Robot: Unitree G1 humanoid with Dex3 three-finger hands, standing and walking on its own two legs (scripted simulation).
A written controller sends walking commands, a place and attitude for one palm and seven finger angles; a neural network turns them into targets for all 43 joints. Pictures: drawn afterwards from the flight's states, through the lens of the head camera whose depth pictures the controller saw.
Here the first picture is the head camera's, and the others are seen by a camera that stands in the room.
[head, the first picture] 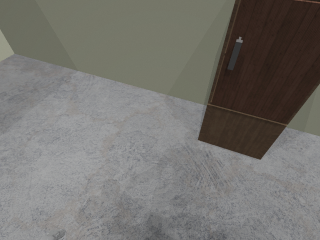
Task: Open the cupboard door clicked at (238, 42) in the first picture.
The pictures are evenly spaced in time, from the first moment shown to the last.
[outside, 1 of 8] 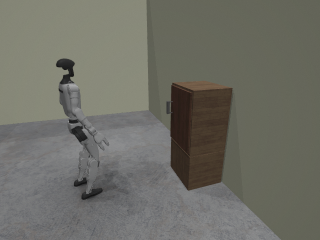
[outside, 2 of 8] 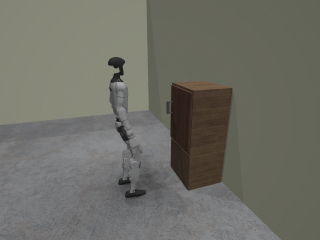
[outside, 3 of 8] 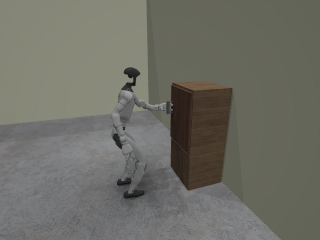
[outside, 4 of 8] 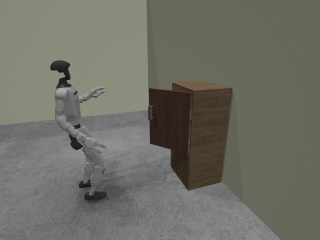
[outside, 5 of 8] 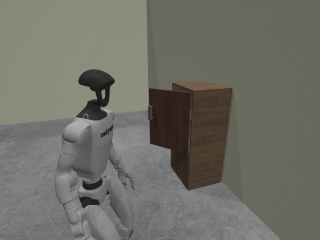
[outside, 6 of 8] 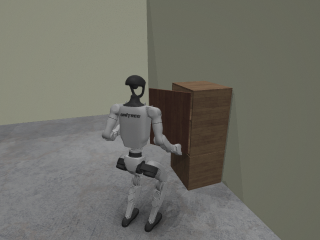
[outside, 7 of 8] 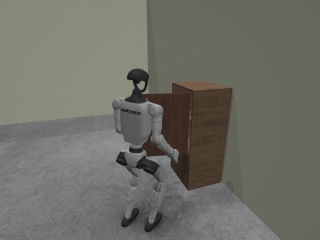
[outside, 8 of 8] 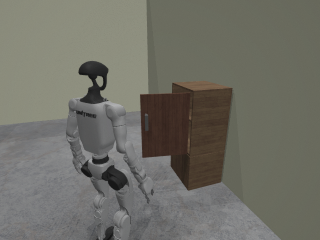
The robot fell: no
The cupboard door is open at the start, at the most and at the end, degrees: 0 80 80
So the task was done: yes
